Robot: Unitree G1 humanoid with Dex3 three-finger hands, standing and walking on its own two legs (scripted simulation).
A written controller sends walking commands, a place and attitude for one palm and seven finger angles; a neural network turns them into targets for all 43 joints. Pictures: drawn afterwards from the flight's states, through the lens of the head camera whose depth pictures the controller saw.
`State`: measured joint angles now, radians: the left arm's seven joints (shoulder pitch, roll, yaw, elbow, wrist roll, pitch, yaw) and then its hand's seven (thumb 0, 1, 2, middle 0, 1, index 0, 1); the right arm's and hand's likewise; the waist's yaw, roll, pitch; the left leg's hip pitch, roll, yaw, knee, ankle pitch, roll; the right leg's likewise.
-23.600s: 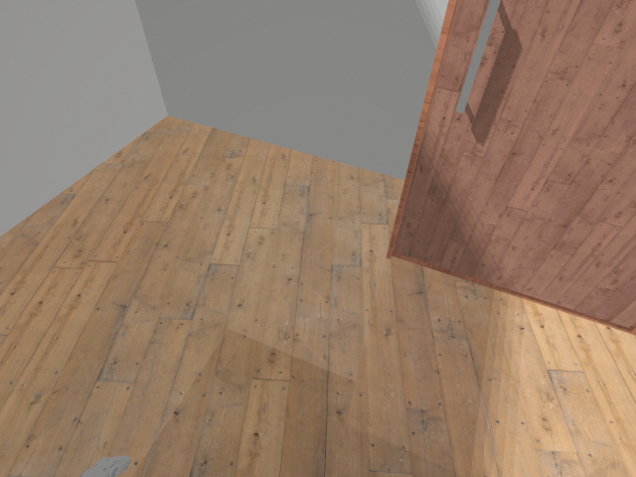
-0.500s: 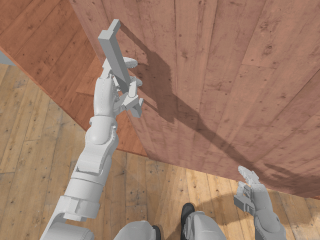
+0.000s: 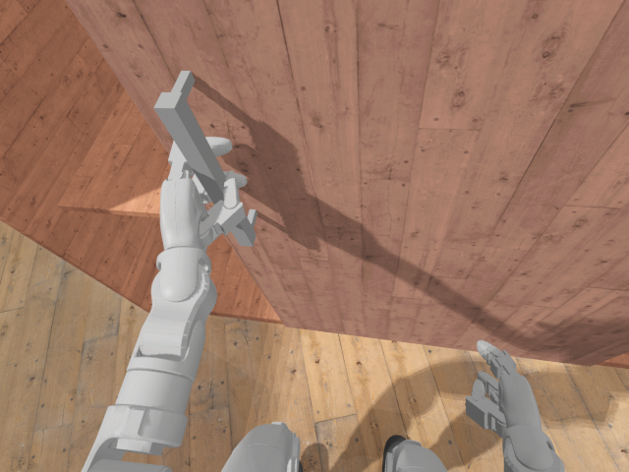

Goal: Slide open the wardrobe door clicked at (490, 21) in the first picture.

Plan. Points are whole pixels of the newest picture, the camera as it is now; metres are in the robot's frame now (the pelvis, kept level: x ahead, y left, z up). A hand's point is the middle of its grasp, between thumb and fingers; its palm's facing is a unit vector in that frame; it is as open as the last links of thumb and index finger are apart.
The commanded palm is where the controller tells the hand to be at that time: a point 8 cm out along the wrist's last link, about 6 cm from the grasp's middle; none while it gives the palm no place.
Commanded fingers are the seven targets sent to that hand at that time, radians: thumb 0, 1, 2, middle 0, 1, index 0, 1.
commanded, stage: step sideways, sliding the door along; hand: left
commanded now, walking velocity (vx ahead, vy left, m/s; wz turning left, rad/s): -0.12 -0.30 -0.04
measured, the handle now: (222, 175) +0.43 +0.17 +0.09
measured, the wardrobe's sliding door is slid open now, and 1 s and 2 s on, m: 0.49 0.49 0.49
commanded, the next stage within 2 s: stop walking and hold the door there in 0.14 s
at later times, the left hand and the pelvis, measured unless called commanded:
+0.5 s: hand (236, 201) +0.39 +0.14 +0.10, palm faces +0.47 -0.83 -0.29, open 6.3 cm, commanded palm +0.34 +0.17 +0.08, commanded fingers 0.00 0.90 0.90 -0.45 -1.40 -0.45 -1.40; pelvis +0.00 -0.14 -0.01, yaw -3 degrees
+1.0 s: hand (236, 200) +0.39 +0.14 +0.10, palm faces +0.47 -0.84 -0.26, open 6.2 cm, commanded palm +0.34 +0.18 +0.08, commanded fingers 0.00 0.90 0.90 -0.45 -1.40 -0.45 -1.40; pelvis -0.02 -0.15 -0.01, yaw -8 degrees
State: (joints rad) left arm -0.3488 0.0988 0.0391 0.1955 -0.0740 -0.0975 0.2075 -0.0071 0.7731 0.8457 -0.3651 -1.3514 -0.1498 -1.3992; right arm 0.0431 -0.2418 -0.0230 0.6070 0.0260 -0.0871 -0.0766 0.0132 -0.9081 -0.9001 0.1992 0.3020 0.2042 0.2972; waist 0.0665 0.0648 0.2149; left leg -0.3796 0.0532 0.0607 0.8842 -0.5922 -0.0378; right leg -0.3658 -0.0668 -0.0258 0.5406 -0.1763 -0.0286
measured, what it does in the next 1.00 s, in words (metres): steps to the right: left foot, then right foot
